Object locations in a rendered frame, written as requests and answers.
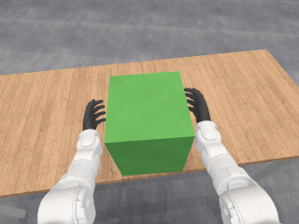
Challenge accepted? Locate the right robot hand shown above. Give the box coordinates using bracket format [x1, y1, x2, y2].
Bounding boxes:
[184, 88, 211, 123]

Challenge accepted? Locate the robot left forearm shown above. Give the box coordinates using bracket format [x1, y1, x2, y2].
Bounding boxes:
[37, 129, 103, 224]

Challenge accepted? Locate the right robot upper arm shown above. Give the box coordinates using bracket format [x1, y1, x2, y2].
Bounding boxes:
[219, 185, 281, 224]

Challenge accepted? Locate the left robot upper arm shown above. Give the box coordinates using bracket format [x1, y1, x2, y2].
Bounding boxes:
[38, 186, 96, 224]

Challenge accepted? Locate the table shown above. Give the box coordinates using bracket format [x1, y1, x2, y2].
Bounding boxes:
[0, 49, 299, 218]

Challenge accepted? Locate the left robot hand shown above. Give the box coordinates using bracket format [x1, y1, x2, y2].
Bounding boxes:
[82, 99, 107, 131]

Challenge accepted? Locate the robot right forearm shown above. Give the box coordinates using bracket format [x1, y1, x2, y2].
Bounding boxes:
[194, 120, 279, 220]

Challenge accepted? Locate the carton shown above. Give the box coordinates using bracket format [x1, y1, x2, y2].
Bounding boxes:
[104, 71, 195, 176]

